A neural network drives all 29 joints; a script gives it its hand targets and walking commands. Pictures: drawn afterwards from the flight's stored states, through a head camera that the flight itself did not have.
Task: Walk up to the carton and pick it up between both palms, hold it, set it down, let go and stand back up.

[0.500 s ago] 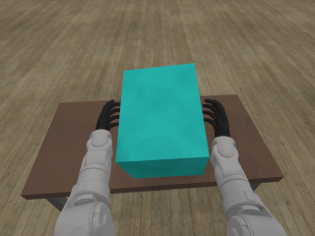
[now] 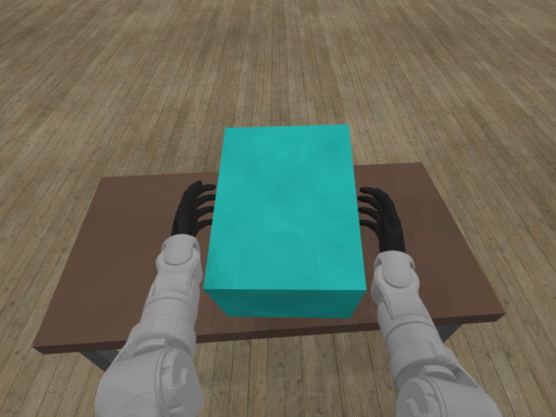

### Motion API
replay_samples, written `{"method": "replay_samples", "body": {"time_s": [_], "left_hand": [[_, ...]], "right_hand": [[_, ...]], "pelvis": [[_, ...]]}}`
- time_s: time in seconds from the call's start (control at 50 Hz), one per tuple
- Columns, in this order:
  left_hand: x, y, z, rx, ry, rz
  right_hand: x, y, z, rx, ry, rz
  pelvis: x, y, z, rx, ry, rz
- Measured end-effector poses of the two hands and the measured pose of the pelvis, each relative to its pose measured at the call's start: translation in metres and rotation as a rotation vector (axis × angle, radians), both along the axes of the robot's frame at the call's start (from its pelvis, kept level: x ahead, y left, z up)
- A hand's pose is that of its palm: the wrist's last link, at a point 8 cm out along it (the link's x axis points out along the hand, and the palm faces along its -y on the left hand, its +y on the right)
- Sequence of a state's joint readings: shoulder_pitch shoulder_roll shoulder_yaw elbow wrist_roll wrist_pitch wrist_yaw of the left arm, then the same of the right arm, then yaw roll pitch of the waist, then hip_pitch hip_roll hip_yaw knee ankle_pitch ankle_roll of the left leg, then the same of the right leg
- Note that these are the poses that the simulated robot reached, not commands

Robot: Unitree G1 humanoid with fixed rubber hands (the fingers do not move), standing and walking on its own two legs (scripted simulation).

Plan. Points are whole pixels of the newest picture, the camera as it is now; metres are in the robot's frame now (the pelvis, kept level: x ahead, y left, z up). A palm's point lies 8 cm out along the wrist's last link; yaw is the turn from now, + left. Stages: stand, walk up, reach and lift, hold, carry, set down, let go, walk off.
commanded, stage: set down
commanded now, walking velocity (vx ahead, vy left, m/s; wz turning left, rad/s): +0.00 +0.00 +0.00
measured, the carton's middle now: (287, 222) +0.45 -0.03 +0.01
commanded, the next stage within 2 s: none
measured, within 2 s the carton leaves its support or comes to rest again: neither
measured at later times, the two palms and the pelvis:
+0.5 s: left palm (189, 232) +0.41 +0.14 +0.04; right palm (381, 242) +0.37 -0.17 +0.04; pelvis +0.02 +0.00 +0.00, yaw +0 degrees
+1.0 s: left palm (194, 238) +0.43 +0.14 +0.01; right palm (375, 246) +0.38 -0.17 +0.01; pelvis +0.02 +0.01 +0.00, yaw +0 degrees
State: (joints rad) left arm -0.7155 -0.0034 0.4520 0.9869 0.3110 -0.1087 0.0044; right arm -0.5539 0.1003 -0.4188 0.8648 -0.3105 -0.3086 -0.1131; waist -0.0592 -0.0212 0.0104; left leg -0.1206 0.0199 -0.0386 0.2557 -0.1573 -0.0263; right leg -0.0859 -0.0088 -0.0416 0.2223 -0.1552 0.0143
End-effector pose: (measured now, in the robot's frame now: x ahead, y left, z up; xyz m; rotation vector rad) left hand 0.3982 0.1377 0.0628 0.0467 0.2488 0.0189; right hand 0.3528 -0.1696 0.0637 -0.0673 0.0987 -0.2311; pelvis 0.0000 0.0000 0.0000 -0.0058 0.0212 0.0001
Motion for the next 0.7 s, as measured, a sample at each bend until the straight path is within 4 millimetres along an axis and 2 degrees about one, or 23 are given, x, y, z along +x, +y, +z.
{"method": "replay_samples", "body": {"time_s": [0.7], "left_hand": [[0.021,0.003,-0.033,-0.059,0.060,0.002]], "right_hand": [[0.018,0.005,-0.029,-0.007,0.075,-0.029]], "pelvis": [[0.020,0.007,-0.002,-0.008,0.043,-0.004]]}}
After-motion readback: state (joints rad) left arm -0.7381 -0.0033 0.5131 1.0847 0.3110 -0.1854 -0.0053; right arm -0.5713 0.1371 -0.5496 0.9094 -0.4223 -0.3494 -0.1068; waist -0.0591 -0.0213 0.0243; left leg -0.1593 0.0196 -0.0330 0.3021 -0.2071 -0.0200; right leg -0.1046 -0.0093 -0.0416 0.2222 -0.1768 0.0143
